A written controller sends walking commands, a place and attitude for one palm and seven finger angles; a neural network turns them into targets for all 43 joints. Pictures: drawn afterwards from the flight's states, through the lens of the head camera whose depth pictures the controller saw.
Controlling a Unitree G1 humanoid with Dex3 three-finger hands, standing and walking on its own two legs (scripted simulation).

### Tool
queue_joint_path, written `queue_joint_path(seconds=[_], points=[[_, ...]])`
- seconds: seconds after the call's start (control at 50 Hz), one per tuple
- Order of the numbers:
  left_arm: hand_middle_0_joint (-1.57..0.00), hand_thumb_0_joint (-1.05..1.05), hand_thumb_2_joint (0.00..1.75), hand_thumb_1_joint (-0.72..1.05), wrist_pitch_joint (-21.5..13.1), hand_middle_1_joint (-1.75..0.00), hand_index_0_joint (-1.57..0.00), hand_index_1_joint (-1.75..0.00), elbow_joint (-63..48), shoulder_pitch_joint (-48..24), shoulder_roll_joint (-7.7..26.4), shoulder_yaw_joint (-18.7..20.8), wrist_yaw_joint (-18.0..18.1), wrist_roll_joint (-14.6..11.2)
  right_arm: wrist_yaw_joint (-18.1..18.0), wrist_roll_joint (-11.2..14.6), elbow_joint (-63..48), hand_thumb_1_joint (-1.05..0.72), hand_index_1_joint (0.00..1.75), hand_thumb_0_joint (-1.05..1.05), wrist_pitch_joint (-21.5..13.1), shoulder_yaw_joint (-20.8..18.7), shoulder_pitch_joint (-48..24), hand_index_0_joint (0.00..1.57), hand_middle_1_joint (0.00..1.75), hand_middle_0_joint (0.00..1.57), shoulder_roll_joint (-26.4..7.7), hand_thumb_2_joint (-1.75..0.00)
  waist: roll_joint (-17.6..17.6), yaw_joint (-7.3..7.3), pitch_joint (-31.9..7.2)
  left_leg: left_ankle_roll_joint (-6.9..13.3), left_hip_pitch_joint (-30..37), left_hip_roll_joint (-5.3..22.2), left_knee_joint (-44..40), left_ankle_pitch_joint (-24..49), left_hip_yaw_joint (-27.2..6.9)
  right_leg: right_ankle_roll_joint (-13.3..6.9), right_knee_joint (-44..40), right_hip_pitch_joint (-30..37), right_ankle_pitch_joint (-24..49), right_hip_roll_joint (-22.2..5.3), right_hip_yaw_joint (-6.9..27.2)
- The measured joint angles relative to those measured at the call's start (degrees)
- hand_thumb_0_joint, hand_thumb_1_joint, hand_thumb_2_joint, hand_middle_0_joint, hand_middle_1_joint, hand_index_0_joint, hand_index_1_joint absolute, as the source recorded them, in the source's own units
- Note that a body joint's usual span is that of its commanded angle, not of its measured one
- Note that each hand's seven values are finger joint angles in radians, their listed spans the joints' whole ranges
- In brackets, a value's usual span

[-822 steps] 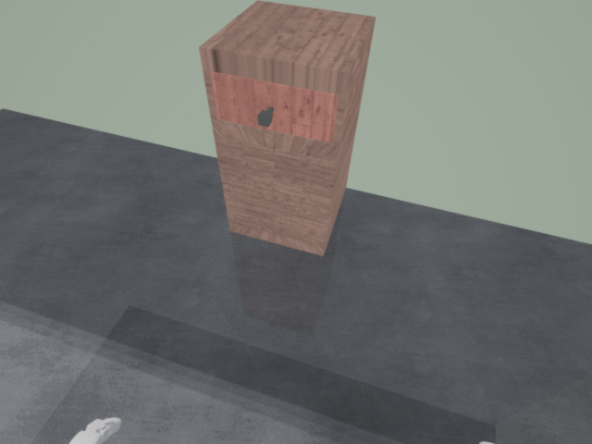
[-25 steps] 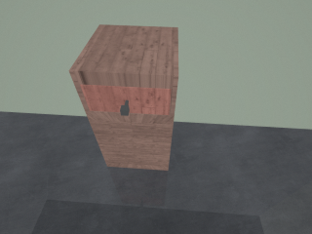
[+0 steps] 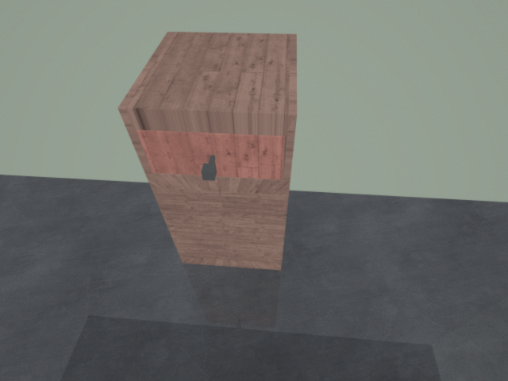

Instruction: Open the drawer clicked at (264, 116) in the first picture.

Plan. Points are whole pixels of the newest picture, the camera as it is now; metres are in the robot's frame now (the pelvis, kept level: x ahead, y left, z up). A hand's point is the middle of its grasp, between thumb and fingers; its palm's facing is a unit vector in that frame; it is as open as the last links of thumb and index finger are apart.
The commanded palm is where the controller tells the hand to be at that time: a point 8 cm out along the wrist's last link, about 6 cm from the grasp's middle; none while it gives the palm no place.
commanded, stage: raise the hand with hooked fingers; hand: left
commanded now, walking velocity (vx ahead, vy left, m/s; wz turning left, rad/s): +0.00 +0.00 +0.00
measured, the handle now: (210, 167) +0.63 +0.19 -0.11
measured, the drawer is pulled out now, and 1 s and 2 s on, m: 0.00 0.00 0.00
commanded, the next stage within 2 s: move the hooked fingers above the handle in 1.80 s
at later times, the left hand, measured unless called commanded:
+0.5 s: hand (121, 366) +0.15 +0.23 -0.06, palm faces +0.06 -0.06 -1.00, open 9.6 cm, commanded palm +0.15 +0.21 +0.01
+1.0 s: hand (106, 295) +0.22 +0.25 +0.02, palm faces +0.10 -0.11 -0.99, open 12.5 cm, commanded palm +0.20 +0.25 +0.08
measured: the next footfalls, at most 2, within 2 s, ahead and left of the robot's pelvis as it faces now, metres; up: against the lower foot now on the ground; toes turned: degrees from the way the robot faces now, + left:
none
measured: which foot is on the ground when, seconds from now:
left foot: down 0.00-1.00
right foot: down 0.00-1.00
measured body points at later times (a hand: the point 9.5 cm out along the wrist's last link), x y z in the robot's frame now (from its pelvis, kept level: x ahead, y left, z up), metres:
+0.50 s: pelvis -0.05 +0.00 -0.05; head -0.02 -0.02 +0.39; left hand +0.14 +0.23 -0.01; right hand +0.21 -0.18 -0.13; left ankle -0.01 +0.12 -0.74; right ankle -0.05 -0.07 -0.74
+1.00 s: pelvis -0.04 +0.02 -0.02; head -0.01 -0.01 +0.43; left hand +0.21 +0.26 +0.07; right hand +0.15 -0.22 -0.13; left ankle -0.01 +0.12 -0.74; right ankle -0.05 -0.07 -0.74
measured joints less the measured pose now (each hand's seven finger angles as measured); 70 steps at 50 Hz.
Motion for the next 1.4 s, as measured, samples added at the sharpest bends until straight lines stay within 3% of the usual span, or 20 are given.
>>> queue_joint_path(seconds=[0.04,0.1,0.18,0.24,0.28,0.34,0.42,0.5,0.56,0.64,0.72,0.82,1.0,1.16,1.4], points=[[-0.21,0.11,0.89,0.96,1.0,-0.32,-0.21,-0.32,-10.7,0.6,3.3,0.3,2.6,1.2,-0.9,1.3,-4.2,-0.93,0.3,0.03,-2.5,-1.3,-0.7,0.21,0.3,0.2,-1.6,-0.9,1.0,-0.81,-0.7,0.4,-2.3,-1.1,1.2,0.5,-0.5,0.4,2.7,-2.6,-1.1,-1.1,-0.6],[-0.2,0.1,0.87,0.91,0.6,-0.35,-0.21,-0.35,-22.5,-2.9,6.4,-0.6,6.3,9.2,-0.8,0.8,-9.7,-0.92,0.3,0.03,-4.9,-1.8,-4.0,0.2,0.3,0.2,-4.7,-0.9,2.9,-1.53,-3.1,1.3,-7.8,-2.1,4.8,0.2,-0.9,0.9,7.6,-8.3,-2.4,-2.3,-1.2],[-0.2,0.06,0.84,0.82,-1.0,-0.39,-0.21,-0.39,-26.5,-13.4,4.8,-3.7,12.1,27.8,1.9,-2.6,-16.6,-0.91,0.3,0.02,-3.2,-2.8,-10.1,0.2,0.3,0.19,-6.7,-0.9,3.6,-2.62,-7.1,1.7,-16.6,-2.8,11.3,-1.1,-1.1,1.1,15.0,-17.3,-4.6,-3.4,-1.7],[-0.2,0.04,0.82,0.74,-2.4,-0.43,-0.21,-0.43,-27.5,-16.6,0.6,-5.6,14.7,40.9,4.9,-4.4,-21.1,-0.91,0.3,0.02,1.7,-3.3,-13.7,0.2,0.3,0.19,-5.7,-0.9,1.2,-1.53,-9.4,1.5,-21.0,-2.2,14.6,-2.2,0.6,0.8,19.4,-22.8,-5.6,-3.0,-0.1],[-0.21,0.03,0.8,0.68,-3.6,-0.46,-0.22,-0.46,-28.9,-15.5,-1.1,-6.7,15.6,47.6,6.6,-4.9,-23.5,-0.91,0.3,0.01,5.5,-3.1,-15.1,0.2,0.3,0.19,-4.7,-0.9,-1.2,-0.47,-10.4,1.4,-23.2,-1.8,16.4,-3.0,1.6,0.7,21.8,-25.7,-6.3,-2.7,0.9],[-0.22,0.01,0.77,0.6,-3.9,-0.5,-0.23,-0.5,-30.7,-12.2,-0.9,-8.0,17.7,54.3,8.1,-5.3,-26.9,-0.91,0.3,0.01,11.0,-2.6,-16.1,0.2,0.3,0.19,-3.6,-0.9,-3.6,1.12,-10.2,1.1,-25.3,-1.2,19.4,-4.2,1.6,0.2,24.7,-27.8,-7.4,-2.3,1.0],[-0.24,0.01,0.73,0.5,-1.1,-0.56,-0.25,-0.56,-31.0,-9.4,2.6,-7.5,21.3,58.6,8.0,-5.8,-29.0,-0.9,0.3,0.01,15.5,-2.0,-17.4,0.2,0.3,0.19,-2.8,-0.9,-2.5,2.95,-9.2,0.9,-27.4,-0.7,23.3,-5.7,0.4,-0.1,27.1,-28.7,-8.5,-1.9,-0.3],[-0.26,0.0,0.69,0.39,1.4,-0.62,-0.26,-0.62,-29.0,-12.6,6.8,-4.4,22.8,59.9,7.3,-6.7,-27.1,-0.9,0.3,0.01,16.3,-1.1,-18.7,0.2,0.3,0.2,-1.8,-0.9,0.2,3.74,-8.7,0.9,-28.9,-1.0,25.9,-6.2,-1.4,-0.1,28.6,-29.1,-9.2,-2.1,-2.1],[-0.26,0.0,0.66,0.32,2.7,-0.67,-0.27,-0.67,-29.2,-17.4,8.0,-3.4,20.4,56.9,6.6,-6.4,-25.1,-0.9,0.3,0.01,15.9,-0.3,-18.6,0.21,0.3,0.2,-1.0,-0.9,2.1,3.46,-7.3,0.9,-27.9,-1.5,25.5,-5.7,-2.7,0.1,27.7,-27.3,-8.9,-2.5,-3.3],[-0.27,0.01,0.62,0.23,3.6,-0.73,-0.27,-0.73,-31.4,-21.4,6.5,-4.3,14.8,52.6,5.4,-5.2,-23.3,-0.9,0.3,0.01,15.7,1.0,-16.3,0.21,0.3,0.2,0.2,-0.9,2.8,2.54,-6.6,1.2,-24.3,-2.0,21.2,-3.8,-2.8,0.6,23.3,-23.7,-6.9,-2.8,-3.4],[-0.27,0.0,0.58,0.14,2.4,-0.79,-0.28,-0.79,-31.2,-21.9,5.8,-4.9,11.8,53.7,5.2,-4.5,-22.6,-0.9,0.3,0.01,16.3,2.0,-13.5,0.21,0.3,0.2,0.5,-0.9,1.7,1.45,-6.6,1.5,-20.5,-1.7,16.3,-2.1,-1.4,0.9,18.9,-20.8,-4.8,-2.5,-1.9],[-0.28,0.0,0.53,0.03,0.6,-0.86,-0.28,-0.86,-29.4,-21.3,8.0,-3.7,11.3,56.3,5.1,-4.6,-22.5,-0.9,0.3,0.01,16.8,0.9,-11.6,0.21,0.3,0.2,-1.2,-0.9,1.2,0.53,-5.3,1.6,-17.7,-1.3,13.5,-1.4,-0.3,1.0,16.0,-18.4,-3.6,-2.0,-0.7],[-0.3,0.0,0.44,-0.18,0.6,-1.0,-0.3,-1.0,-31.8,-22.6,10.3,0.0,11.5,52.8,4.8,-4.4,-20.8,-0.9,0.3,0.02,16.3,-2.7,-11.7,0.2,0.3,0.2,-4.7,-0.9,2.5,0.75,-5.0,2.4,-15.1,-2.2,11.5,-1.4,-0.7,1.9,13.0,-15.1,-3.2,-2.6,-1.1],[-0.31,0.0,0.36,-0.36,1.6,-1.12,-0.31,-1.12,-30.4,-28.1,12.0,-1.2,5.8,52.4,4.7,-3.4,-21.5,-0.9,0.3,0.01,16.9,-1.7,-14.6,0.2,0.3,0.19,-3.8,-0.9,2.1,1.23,-4.6,2.7,-11.9,-2.7,8.3,-0.5,-0.7,2.3,9.8,-11.9,-2.2,-3.0,-0.9],[-0.31,0.0,0.31,-0.48,0.1,-1.19,-0.32,-1.19,-28.2,-35.7,16.2,1.5,-0.9,50.2,4.4,-2.4,-21.5,-0.9,0.3,0.01,17.8,0.1,-15.5,0.21,0.3,0.2,-2.3,-0.9,2.8,2.14,-3.3,2.8,-8.4,-3.1,4.2,1.0,-1.6,2.5,4.7,-7.6,-0.5,-3.1,-1.8]])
